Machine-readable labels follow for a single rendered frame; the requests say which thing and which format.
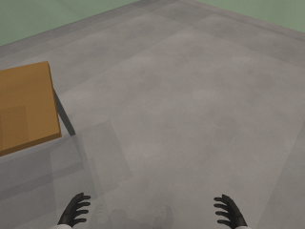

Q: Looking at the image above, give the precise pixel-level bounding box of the right robot hand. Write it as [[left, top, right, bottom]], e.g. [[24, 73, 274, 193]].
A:
[[213, 194, 248, 229]]

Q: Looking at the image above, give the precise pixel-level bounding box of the table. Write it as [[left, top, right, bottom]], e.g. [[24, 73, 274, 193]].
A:
[[0, 61, 75, 156]]

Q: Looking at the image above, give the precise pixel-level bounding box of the left robot hand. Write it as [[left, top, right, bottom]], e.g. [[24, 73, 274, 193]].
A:
[[57, 192, 91, 228]]

